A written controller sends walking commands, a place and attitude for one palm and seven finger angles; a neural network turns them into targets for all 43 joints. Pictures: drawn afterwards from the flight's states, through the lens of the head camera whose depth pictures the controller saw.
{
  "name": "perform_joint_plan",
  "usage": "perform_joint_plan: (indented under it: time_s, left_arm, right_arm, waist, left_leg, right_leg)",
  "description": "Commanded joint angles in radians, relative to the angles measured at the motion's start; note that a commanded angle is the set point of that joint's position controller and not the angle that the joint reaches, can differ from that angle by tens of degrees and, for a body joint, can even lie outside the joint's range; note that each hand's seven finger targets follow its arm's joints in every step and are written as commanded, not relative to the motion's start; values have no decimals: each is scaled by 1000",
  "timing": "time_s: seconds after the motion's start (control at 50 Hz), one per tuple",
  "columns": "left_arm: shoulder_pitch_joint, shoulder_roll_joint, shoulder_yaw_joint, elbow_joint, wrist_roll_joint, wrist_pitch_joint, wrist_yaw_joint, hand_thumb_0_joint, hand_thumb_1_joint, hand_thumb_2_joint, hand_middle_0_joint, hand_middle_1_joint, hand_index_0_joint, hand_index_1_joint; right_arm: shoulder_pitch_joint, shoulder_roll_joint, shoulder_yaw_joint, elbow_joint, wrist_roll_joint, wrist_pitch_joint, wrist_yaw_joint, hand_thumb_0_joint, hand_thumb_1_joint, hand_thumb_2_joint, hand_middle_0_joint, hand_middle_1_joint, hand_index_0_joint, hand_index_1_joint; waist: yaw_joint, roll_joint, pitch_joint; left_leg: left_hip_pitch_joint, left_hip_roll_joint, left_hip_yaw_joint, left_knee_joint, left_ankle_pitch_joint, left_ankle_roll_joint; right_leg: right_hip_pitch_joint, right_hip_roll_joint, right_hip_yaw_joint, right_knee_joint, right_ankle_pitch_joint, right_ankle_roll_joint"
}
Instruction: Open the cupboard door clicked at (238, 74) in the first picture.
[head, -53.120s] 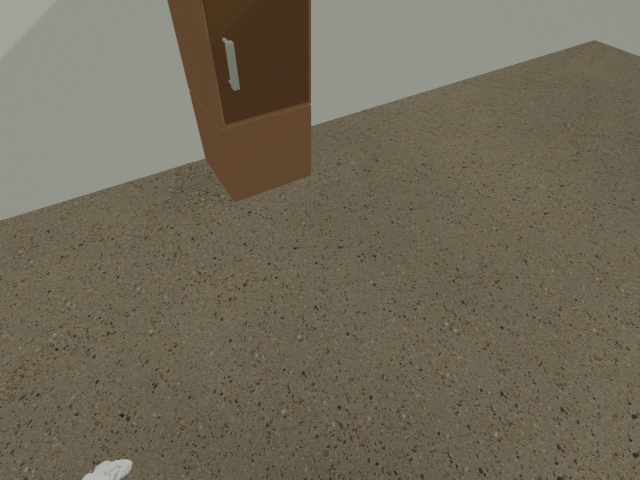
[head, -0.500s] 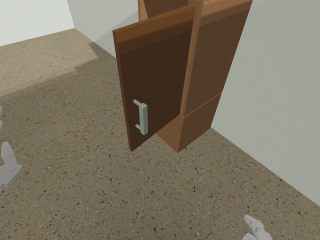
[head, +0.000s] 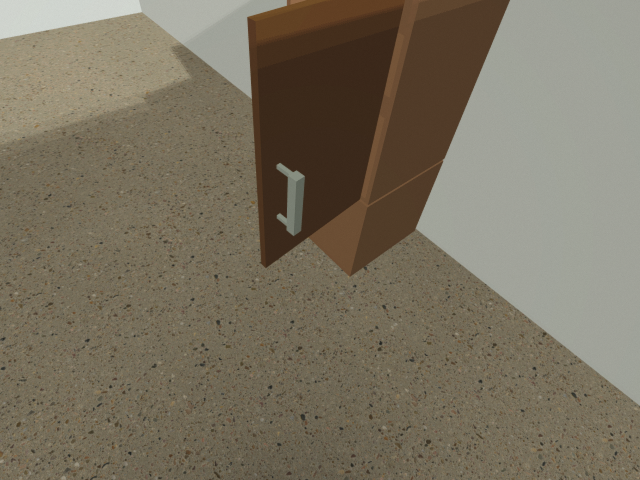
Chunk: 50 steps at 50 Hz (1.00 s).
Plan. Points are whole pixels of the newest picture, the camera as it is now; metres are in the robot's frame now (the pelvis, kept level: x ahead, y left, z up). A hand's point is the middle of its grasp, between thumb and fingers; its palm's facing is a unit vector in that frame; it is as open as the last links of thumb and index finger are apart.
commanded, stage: let the arm hang, fingers relaxed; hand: left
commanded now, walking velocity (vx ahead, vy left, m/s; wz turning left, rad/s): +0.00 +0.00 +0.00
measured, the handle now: (288, 199) +0.65 +0.10 -0.11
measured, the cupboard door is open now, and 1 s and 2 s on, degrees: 95 95 95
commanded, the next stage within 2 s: look to check the result in 0.68 s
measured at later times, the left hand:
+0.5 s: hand out of the picture +0.06 +0.24 -0.16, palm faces +0.00 -0.95 -0.30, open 7.3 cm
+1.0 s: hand out of the picture +0.12 +0.23 -0.15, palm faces -0.02 -0.95 -0.31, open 7.3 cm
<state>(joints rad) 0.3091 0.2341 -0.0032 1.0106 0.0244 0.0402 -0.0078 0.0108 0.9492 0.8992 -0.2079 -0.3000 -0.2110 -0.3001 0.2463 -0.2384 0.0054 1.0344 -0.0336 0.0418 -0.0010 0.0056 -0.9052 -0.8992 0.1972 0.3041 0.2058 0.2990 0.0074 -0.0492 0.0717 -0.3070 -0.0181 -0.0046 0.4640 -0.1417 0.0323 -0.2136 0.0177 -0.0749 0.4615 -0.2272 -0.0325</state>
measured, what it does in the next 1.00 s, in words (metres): shifts its weight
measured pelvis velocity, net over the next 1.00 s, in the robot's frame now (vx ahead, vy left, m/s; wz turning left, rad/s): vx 0.06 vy -0.01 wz -0.01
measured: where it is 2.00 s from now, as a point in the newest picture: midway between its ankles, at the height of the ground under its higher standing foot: outside the picture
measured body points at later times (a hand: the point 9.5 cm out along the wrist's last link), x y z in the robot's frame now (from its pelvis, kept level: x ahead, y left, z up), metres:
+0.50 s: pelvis +0.00 +0.00 +0.00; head -0.01 +0.00 +0.45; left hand +0.06 +0.28 -0.13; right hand +0.05 -0.27 -0.14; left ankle +0.08 +0.10 -0.74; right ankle +0.02 -0.10 -0.74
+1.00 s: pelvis +0.06 -0.01 +0.01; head +0.09 -0.01 +0.46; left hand +0.12 +0.28 -0.13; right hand +0.11 -0.28 -0.14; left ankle +0.08 +0.10 -0.74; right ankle +0.02 -0.10 -0.74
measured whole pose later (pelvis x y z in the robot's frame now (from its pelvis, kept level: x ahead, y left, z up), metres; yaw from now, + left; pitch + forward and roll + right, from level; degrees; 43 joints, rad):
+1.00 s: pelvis +0.06 -0.01 +0.01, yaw -1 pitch -1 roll +0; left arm 0.13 0.29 0.01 1.14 0.01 -0.01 0.01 0.01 0.91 0.90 -0.20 -0.30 -0.21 -0.30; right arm 0.13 -0.28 0.00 1.15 -0.02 0.00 -0.01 0.00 -0.91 -0.90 0.20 0.30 0.21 0.30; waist 0.00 0.00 0.06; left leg -0.17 -0.03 0.00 0.33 -0.15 0.03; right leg -0.08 0.01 -0.05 0.33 -0.24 -0.03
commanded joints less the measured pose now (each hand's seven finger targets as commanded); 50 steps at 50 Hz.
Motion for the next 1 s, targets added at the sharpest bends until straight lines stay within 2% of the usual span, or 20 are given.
perform_joint_plan:
  time_s: [0.0, 0.06, 0.12, 0.14, 0.22, 0.28, 0.32, 0.38, 0.42, 0.44, 0.46, 0.5, 0.54, 0.56, 0.6, 0.66, 0.72, 0.8, 0.86, 0.98]
  left_arm:
    - [-25, 178, 52, -10, -5, -47, 13, 0, 900, 900, -200, -300, -200, -300]
    - [-12, 170, 49, 35, -7, -52, 15, 0, 900, 900, -200, -300, -200, -300]
    - [-22, 186, 49, 63, -5, -49, 16, 0, 900, 900, -200, -300, -200, -300]
    - [-22, 188, 50, 68, -4, -46, 17, 0, 900, 900, -200, -300, -200, -300]
    - [-41, 196, 49, 81, -8, -50, 17, 0, 900, 900, -200, -300, -200, -300]
    - [-58, 213, 50, 82, -9, -53, 18, 0, 900, 900, -200, -300, -200, -300]
    - [-83, 228, 54, 78, -7, -53, 19, 0, 900, 900, -200, -300, -200, -300]
    - [-108, 235, 56, 73, -4, -48, 19, 0, 900, 900, -200, -300, -200, -300]
    - [-122, 230, 55, 70, -5, -50, 19, 0, 900, 900, -200, -300, -200, -300]
    - [-122, 228, 53, 71, -7, -52, 18, 0, 900, 900, -200, -300, -200, -300]
    - [-118, 233, 55, 70, -7, -55, 18, 0, 900, 900, -200, -300, -200, -300]
    - [-135, 234, 53, 69, -8, -59, 19, 0, 900, 900, -200, -300, -200, -300]
    - [-145, 244, 57, 66, -6, -56, 18, 0, 900, 900, -200, -300, -200, -300]
    - [-145, 250, 60, 63, -3, -57, 18, 0, 900, 900, -200, -300, -200, -300]
    - [-162, 245, 57, 64, -5, -58, 17, 0, 900, 900, -200, -300, -200, -300]
    - [-168, 240, 53, 64, -11, -67, 18, 0, 900, 900, -200, -300, -200, -300]
    - [-178, 236, 49, 72, -13, -69, 20, 0, 900, 900, -200, -300, -200, -300]
    - [-180, 235, 47, 79, -17, -73, 24, 0, 900, 900, -200, -300, -200, -300]
    - [-178, 235, 49, 82, -18, -75, 28, 0, 900, 900, -200, -300, -200, -300]
    - [-179, 231, 44, 87, -17, -72, 33, 0, 900, 900, -200, -300, -200, -300]
  right_arm:
    - [-39, -172, -52, -42, 8, -38, -19, 0, -900, -900, 200, 300, 200, 300]
    - [-27, -182, -58, -19, 13, -44, -25, 0, -900, -900, 200, 300, 200, 300]
    - [-10, -190, -63, 6, 11, -38, -23, 0, -900, -900, 200, 300, 200, 300]
    - [-10, -198, -66, 12, 9, -35, -23, 0, -900, -900, 200, 300, 200, 300]
    - [-16, -190, -63, 26, 9, -40, -23, 0, -900, -900, 200, 300, 200, 300]
    - [-24, -191, -62, 38, 10, -44, -20, 0, -900, -900, 200, 300, 200, 300]
    - [-32, -200, -62, 44, 9, -43, -16, 0, -900, -900, 200, 300, 200, 300]
    - [-51, -201, -62, 46, 5, -39, -13, 0, -900, -900, 200, 300, 200, 300]
    - [-62, -198, -58, 47, 3, -42, -13, 0, -900, -900, 200, 300, 200, 300]
    - [-68, -200, -56, 46, 3, -46, -14, 0, -900, -900, 200, 300, 200, 300]
    - [-71, -207, -56, 44, 5, -50, -14, 0, -900, -900, 200, 300, 200, 300]
    - [-80, -209, -54, 46, 6, -57, -13, 0, -900, -900, 200, 300, 200, 300]
    - [-88, -221, -57, 44, 5, -52, -10, 0, -900, -900, 200, 300, 200, 300]
    - [-94, -226, -59, 40, 6, -52, -10, 0, -900, -900, 200, 300, 200, 300]
    - [-98, -214, -56, 43, 5, -54, -10, 0, -900, -900, 200, 300, 200, 300]
    - [-92, -215, -51, 44, 9, -61, -13, 0, -900, -900, 200, 300, 200, 300]
    - [-104, -217, -46, 51, 10, -66, -15, 0, -900, -900, 200, 300, 200, 300]
    - [-107, -221, -41, 57, 15, -73, -21, 0, -900, -900, 200, 300, 200, 300]
    - [-110, -226, -41, 59, 18, -72, -25, 0, -900, -900, 200, 300, 200, 300]
    - [-129, -221, -40, 64, 18, -67, -26, 0, -900, -900, 200, 300, 200, 300]
  waist:
    - [-5, 163, -49]
    - [-1, 122, -57]
    - [-9, 65, -17]
    - [-10, 64, 2]
    - [-12, 15, 15]
    - [-11, 10, -12]
    - [-13, 9, -2]
    - [-13, 44, 44]
    - [-10, 59, 57]
    - [-8, 76, 42]
    - [-1, 65, 23]
    - [-3, 76, -4]
    - [-2, 91, -2]
    - [2, 74, 6]
    - [-3, 82, 20]
    - [-6, 64, -31]
    - [-8, 95, -56]
    - [-7, 73, -118]
    - [-8, 61, -140]
    - [-11, 50, -114]
  left_leg:
    - [4, 108, -168, -182, -342, 20]
    - [32, 120, -172, -185, -292, 27]
    - [27, 121, -176, -197, -348, 25]
    - [22, 118, -179, -197, -369, 25]
    - [48, 105, -155, -171, -259, 27]
    - [72, 102, -145, -166, -230, 24]
    - [67, 99, -145, -168, -259, 20]
    - [49, 96, -152, -178, -296, 18]
    - [33, 102, -158, -197, -270, 18]
    - [36, 107, -166, -207, -255, 18]
    - [38, 110, -162, -204, -233, 18]
    - [45, 114, -168, -219, -205, 17]
    - [27, 113, -176, -239, -298, 10]
    - [23, 108, -169, -231, -292, 10]
    - [31, 104, -159, -227, -245, 8]
    - [79, 108, -145, -202, -116, 7]
    - [114, 119, -147, -200, -25, 5]
    - [172, 131, -133, -171, 154, 6]
    - [201, 133, -124, -153, 217, 7]
    - [224, 134, -113, -150, 246, 3]
  right_leg:
    - [-15, -95, 150, -143, -201, -35]
    - [2, -98, 144, -143, -144, -38]
    - [-43, -103, 152, -167, -243, -37]
    - [-68, -101, 158, -175, -280, -38]
    - [-74, -116, 174, -186, -235, -43]
    - [-59, -124, 174, -191, -231, -40]
    - [-74, -128, 185, -208, -280, -39]
    - [-114, -127, 189, -217, -325, -38]
    - [-94, -123, 187, -202, -267, -36]
    - [-71, -118, 181, -189, -226, -34]
    - [-41, -118, 176, -186, -192, -32]
    - [-1, -123, 175, -182, -148, -30]
    - [-6, -121, 175, -197, -230, -26]
    - [-10, -120, 176, -201, -233, -28]
    - [-16, -128, 181, -206, -205, -30]
    - [27, -132, 176, -204, -112, -31]
    - [54, -133, 165, -193, -26, -28]
    - [115, -140, 147, -175, 130, -22]
    - [136, -142, 142, -172, 202, -22]
    - [133, -151, 134, -177, 258, -18]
